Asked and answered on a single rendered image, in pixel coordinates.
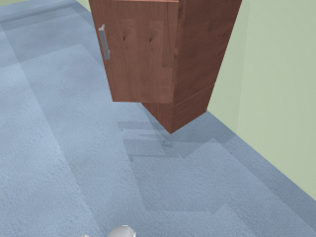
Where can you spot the cupboard door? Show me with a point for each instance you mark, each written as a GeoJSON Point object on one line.
{"type": "Point", "coordinates": [141, 38]}

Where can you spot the handle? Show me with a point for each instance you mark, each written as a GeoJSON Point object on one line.
{"type": "Point", "coordinates": [104, 43]}

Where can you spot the robot left thigh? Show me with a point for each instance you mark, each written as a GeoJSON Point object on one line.
{"type": "Point", "coordinates": [122, 231]}

